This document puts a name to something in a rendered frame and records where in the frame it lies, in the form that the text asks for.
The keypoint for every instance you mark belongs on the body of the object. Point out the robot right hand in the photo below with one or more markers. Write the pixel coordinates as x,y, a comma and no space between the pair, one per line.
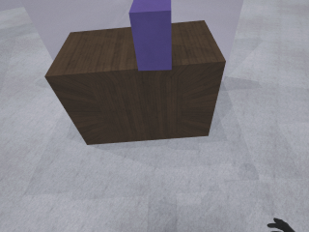
280,224

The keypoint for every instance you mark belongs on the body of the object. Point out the carton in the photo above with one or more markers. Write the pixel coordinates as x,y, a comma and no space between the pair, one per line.
151,27

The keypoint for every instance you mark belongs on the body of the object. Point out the pedestal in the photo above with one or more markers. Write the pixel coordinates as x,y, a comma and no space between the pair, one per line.
96,79

